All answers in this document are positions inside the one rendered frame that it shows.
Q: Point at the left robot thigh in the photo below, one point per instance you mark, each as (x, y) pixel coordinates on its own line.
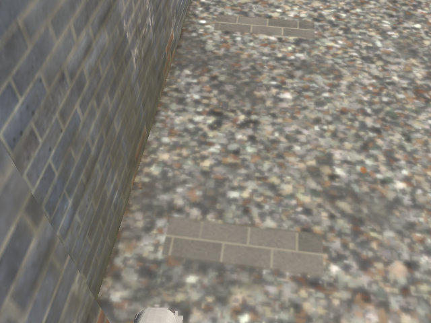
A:
(158, 315)

